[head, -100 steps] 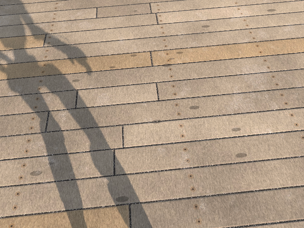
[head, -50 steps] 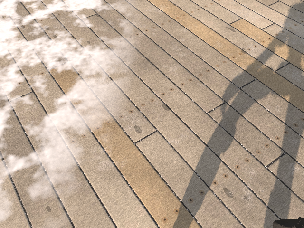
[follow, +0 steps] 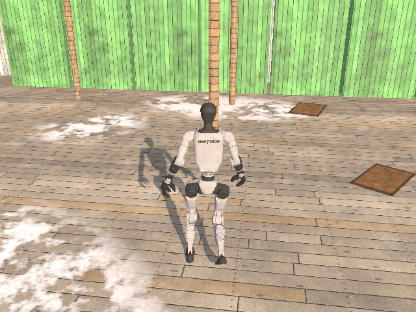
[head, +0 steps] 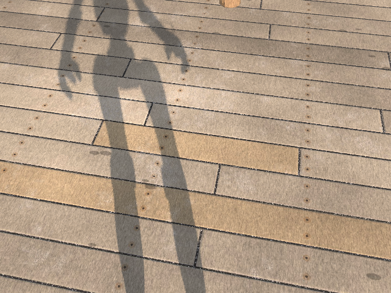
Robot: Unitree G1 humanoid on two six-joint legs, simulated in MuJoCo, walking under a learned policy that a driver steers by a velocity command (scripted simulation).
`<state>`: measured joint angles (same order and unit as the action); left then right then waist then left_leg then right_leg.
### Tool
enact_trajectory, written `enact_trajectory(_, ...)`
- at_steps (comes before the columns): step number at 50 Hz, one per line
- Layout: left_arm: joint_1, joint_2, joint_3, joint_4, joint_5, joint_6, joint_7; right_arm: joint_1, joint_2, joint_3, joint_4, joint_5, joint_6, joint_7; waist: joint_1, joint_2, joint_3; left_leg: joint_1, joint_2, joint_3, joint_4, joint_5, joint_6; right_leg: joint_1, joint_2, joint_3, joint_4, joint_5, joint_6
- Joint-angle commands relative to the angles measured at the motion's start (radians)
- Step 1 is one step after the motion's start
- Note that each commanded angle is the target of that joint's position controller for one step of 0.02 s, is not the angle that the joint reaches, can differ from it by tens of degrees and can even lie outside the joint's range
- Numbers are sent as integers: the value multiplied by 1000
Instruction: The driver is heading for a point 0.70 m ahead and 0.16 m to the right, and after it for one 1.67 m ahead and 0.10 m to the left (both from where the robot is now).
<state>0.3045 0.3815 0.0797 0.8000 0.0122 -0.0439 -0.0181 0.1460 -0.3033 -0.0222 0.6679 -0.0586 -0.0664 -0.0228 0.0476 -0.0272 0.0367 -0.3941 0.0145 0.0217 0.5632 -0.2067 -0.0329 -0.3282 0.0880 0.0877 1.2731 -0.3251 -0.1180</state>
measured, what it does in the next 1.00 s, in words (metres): walks ahead, turning right: right foot, then left foot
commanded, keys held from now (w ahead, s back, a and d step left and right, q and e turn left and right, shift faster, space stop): w+e+shift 0.48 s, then w+shift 0.50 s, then w+q+shift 0.02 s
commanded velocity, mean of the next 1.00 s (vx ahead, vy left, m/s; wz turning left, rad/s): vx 1.00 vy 0.00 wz -0.68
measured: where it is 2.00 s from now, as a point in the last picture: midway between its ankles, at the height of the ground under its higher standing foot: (354, 50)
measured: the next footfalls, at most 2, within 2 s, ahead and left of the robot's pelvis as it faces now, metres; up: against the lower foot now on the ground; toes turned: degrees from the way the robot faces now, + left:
right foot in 0.36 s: +0.48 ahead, -0.10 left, +0.00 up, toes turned -25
left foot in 0.76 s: +0.93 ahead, -0.15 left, +0.00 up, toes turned -37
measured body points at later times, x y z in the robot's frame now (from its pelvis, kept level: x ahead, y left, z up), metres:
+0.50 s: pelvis +0.44 -0.07 -0.01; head +0.48 -0.07 +0.44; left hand +0.64 +0.15 -0.14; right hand +0.44 -0.35 -0.10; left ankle +0.46 +0.11 -0.62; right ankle +0.44 -0.08 -0.72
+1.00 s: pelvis +0.88 -0.25 +0.01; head +0.89 -0.26 +0.46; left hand +1.19 -0.18 -0.07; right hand +0.67 -0.43 -0.12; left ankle +0.90 -0.12 -0.72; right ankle +0.86 -0.39 -0.65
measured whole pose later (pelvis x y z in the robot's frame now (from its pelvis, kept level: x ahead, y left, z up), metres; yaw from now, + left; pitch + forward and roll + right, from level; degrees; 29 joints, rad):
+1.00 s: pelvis +0.88 -0.25 +0.01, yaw -40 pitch +1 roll +3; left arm 0.12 0.30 0.00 0.69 0.05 -0.06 -0.05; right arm 0.51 -0.28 -0.05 0.89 -0.02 -0.09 0.02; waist -0.05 -0.04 -0.01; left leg -0.07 -0.06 0.07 0.34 -0.29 0.02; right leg -0.68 -0.03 0.07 1.09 -0.20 -0.08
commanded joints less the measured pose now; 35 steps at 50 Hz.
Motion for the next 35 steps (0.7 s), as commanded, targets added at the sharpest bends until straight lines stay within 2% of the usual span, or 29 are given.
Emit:
enact_trajectory(1, -113, -1, -20, -141, 28, 13, -38, 199, -71, -33, 38, 4, -17, 0, -91, 100, -64, 383, 282, -337, -328, -198, 124, -426, -152, 6, 58, 55, 17)
enact_trajectory(2, -138, -27, -30, -161, 27, 25, -47, 225, -49, -28, 69, 15, -27, 9, -83, 111, -40, 368, 273, -277, -342, -123, 114, -450, -172, 1, 60, 60, 18)
enact_trajectory(4, -183, -51, -45, -207, 25, 41, -58, 239, -42, -27, 98, 30, -46, 23, -61, 106, -11, 337, 281, -166, -373, 23, 106, -500, -198, -11, 54, 100, 21)
enact_trajectory(7, -276, -38, -56, -266, 18, 45, -67, 193, -62, -28, 109, 26, -66, 28, -24, 104, 44, 258, 234, 44, -435, 207, 82, -479, -195, -52, -72, 246, 29)
enact_trajectory(8, -314, -32, -59, -279, 15, 46, -72, 203, -70, -29, 120, 25, -69, 27, -29, 91, 69, 251, 214, 99, -454, 262, 74, -461, -187, -87, -154, 286, 24)
enact_trajectory(10, -396, -37, -68, -295, 19, 44, -87, 254, -92, -33, 147, 25, -70, 23, -53, 52, 117, 275, 184, 194, -478, 396, 52, -405, -158, -182, -325, 328, -1)
enact_trajectory(12, -415, -55, -77, -294, 16, 38, -92, 296, -137, -40, 156, 20, -66, 17, -50, 69, 115, 340, 191, 261, -404, 814, 26, -310, -107, -265, -438, 309, -42)
enact_trajectory(13, -402, -40, -72, -281, 18, 36, -87, 320, -157, -45, 159, 22, -57, 8, -39, 87, 80, 403, 194, 271, -339, 1054, 21, -259, -59, -304, -462, 281, -59)
enact_trajectory(14, -356, -23, -65, -264, 20, 32, -79, 332, -184, -52, 160, 24, -44, -2, -5, 122, 36, 445, 211, 270, -243, 1215, 18, -187, -23, -314, -486, 241, -74)
enact_trajectory(15, -240, 10, -50, -228, 18, 28, -69, 317, -213, -60, 153, 22, -25, -10, 63, 140, -37, 448, 232, 261, -77, 1310, 22, -48, 12, -303, -499, 196, -92)
enact_trajectory(16, -43, 51, -27, -170, 16, 24, -56, 277, -237, -67, 135, 21, -8, -14, 158, 154, -129, 380, 257, 238, 164, 1347, 37, 173, 37, -266, -511, 156, -122)
enact_trajectory(17, 167, 101, 8, -94, 13, 19, -32, 235, -234, -68, 110, 16, 1, -5, 234, 113, -212, 189, 236, 225, 491, 1075, 44, 478, 34, -172, -599, 136, -157)
enact_trajectory(18, 121, 168, 48, -82, -24, 35, -2, 205, -152, -58, 87, 9, 2, 14, 157, -115, -165, -119, 26, 216, 888, -54, 19, 627, -90, 51, -654, 90, -182)
enact_trajectory(19, 65, 287, 64, -138, 23, 53, -3, 252, -115, -38, -50, 33, -21, 16, 55, -205, -342, -481, -46, 39, 1192, -303, -28, 900, -332, 602, -782, 161, -410)
enact_trajectory(20, 128, 243, 64, -152, 22, 61, 17, 135, -149, -31, -76, 34, -48, 17, 119, 9, -362, -551, -3, -100, 1140, -209, -18, 850, -358, 724, -947, 1, -400)
enact_trajectory(21, 91, 187, 56, -117, 12, 50, 27, 114, -140, -23, -74, 34, -61, 18, 62, 82, -174, -536, 53, -113, 993, -165, -5, 648, -338, 663, -1018, -22, -353)
enact_trajectory(22, 59, 142, 43, -98, 8, 33, 30, 99, -129, -20, -71, 23, -55, 16, -4, 122, -71, -457, 87, -109, 874, -171, -8, 457, -289, 575, -1032, 51, -311)
enact_trajectory(23, 23, 123, 33, -103, 9, 13, 35, 116, -121, -15, -60, 0, -35, 14, -51, 135, -25, -375, 102, -116, 817, -200, -18, 314, -245, 496, -1026, 145, -294)
enact_trajectory(24, -4, 92, 19, -105, 7, -2, 35, 145, -119, -15, -49, -16, -7, 14, -93, 140, 2, -301, 117, -114, 756, -225, -34, 187, -207, 432, -1036, 181, -283)
enact_trajectory(25, -12, 69, 8, -103, 4, -16, 31, 152, -105, -12, -49, -19, 15, 17, -114, 131, 14, -256, 134, -103, 675, -250, -44, 94, -181, 377, -1050, 174, -273)
enact_trajectory(26, -17, 67, 6, -99, 1, -29, 27, 110, -84, -5, -69, -18, 23, 23, -114, 116, 38, -224, 143, -80, 572, -217, -49, 12, -153, 330, -1077, 175, -262)
enact_trajectory(28, -21, 65, 7, -87, 1, -47, 20, -11, -37, 16, -118, -3, 18, 38, -91, 74, 73, -129, 144, -43, 349, 11, -44, -105, -91, 243, -1115, 209, -221)
enact_trajectory(29, -12, 61, 8, -80, -3, -54, 14, -46, -17, 25, -126, 10, 13, 47, -72, 54, 68, -48, 131, -29, 236, 159, -30, -134, -65, 202, -1127, 251, -192)
enact_trajectory(30, 15, 60, 9, -67, -13, -61, 6, -67, -9, 28, -123, 20, 9, 53, -46, 44, 54, 28, 112, -15, 164, 301, -13, -132, -72, 194, -1147, 297, -172)
enact_trajectory(31, 47, 66, 10, -53, -21, -67, 0, -83, -21, 24, -118, 28, 8, 56, -24, 32, 47, 49, 98, -5, 116, 378, 4, -78, -94, 200, -1160, 350, -158)
enact_trajectory(33, 105, 85, 14, -27, -20, -65, 0, -128, -58, 12, -122, 30, 6, 54, 15, 23, 45, 2, 75, 7, 29, 374, 37, 111, -136, 204, -1126, 484, -130)
enact_trajectory(34, 127, 100, 16, -15, -15, -61, 4, -136, -75, 4, -123, 26, 6, 50, 21, 24, 32, -9, 48, 20, 1, 314, 55, 208, -151, 197, -1074, 630, -115)
enact_trajectory(35, 138, 123, 19, -5, -7, -58, 9, -99, -96, -8, -112, 21, 4, 43, 3, 10, -7, 22, 9, 33, -8, 227, 73, 292, -166, 190, -986, 824, -95)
